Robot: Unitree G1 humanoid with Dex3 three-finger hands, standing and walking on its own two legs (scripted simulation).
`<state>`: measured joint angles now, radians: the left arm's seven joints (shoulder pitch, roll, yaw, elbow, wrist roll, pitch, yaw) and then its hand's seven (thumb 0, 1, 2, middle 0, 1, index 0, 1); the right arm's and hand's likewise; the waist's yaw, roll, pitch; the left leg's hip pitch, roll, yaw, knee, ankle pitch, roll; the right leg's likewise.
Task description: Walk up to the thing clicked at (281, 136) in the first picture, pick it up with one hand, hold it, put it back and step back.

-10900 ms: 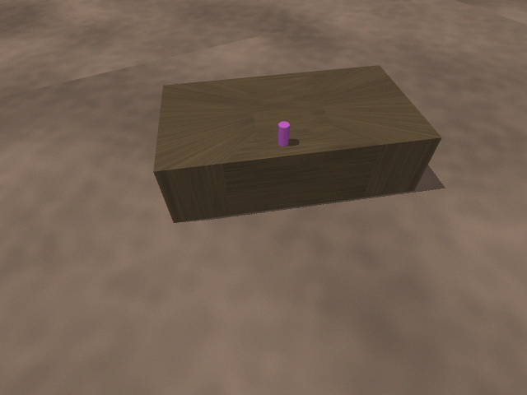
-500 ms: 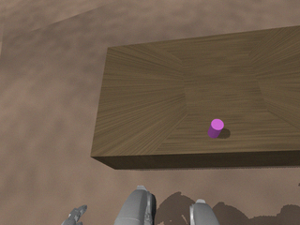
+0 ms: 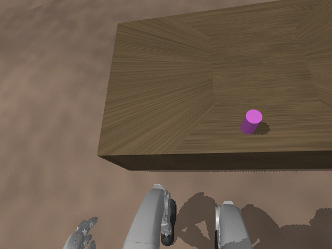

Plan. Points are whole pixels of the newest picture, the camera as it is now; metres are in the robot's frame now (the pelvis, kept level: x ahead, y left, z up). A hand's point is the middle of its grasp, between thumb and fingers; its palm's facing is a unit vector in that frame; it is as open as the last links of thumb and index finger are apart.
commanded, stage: approach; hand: right
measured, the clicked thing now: (250, 122) +0.49 -0.18 -0.22
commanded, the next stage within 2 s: close in in 0.28 s
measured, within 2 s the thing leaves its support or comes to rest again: neither
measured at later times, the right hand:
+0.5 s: hand (280, 132) +0.45 -0.26 -0.21, palm faces -0.03 +1.00 +0.00, open 17.0 cm
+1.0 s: hand (257, 124) +0.48 -0.20 -0.20, palm faces +0.02 +1.00 +0.00, open 17.0 cm
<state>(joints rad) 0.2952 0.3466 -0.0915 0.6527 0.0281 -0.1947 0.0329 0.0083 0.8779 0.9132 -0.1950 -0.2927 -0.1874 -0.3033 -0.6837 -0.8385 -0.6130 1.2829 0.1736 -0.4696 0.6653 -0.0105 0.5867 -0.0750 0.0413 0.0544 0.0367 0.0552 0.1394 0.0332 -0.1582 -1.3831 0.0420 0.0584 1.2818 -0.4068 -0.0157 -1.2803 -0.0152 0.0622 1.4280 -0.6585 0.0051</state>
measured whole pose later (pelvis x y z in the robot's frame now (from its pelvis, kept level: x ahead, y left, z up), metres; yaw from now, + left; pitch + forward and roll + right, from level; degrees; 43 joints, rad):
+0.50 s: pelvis -0.07 -0.01 -0.21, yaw +1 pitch +34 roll +7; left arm 0.19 0.31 -0.12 0.68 0.09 -0.14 -0.03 0.01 0.91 0.89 -0.20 -0.30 -0.20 -0.30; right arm -0.96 -0.72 -0.59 1.22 0.06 -0.51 0.50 -0.01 0.41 -0.04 0.09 0.03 0.06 0.03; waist 0.23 -0.01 -0.08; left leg -2.11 0.09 0.04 1.95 -0.42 -0.03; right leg -2.02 0.05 0.09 2.18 -0.74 0.00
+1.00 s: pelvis -0.07 +0.00 -0.21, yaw -2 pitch +36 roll +4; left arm 0.26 0.33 -0.07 0.65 0.06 -0.10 -0.04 0.01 0.90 0.90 -0.20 -0.30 -0.20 -0.30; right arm -0.98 -0.52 -0.45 1.12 0.04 -0.47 0.25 -0.01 0.42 -0.04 0.08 0.03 0.06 0.03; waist 0.23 -0.03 -0.13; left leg -2.14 0.09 0.00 1.97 -0.45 -0.04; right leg -2.03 0.07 0.05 2.16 -0.75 0.00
